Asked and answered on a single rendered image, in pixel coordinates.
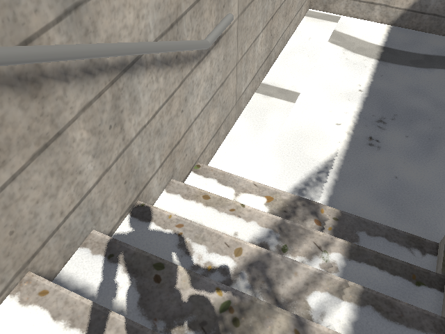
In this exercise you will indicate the stairs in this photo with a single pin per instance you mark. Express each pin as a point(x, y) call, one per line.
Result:
point(222, 254)

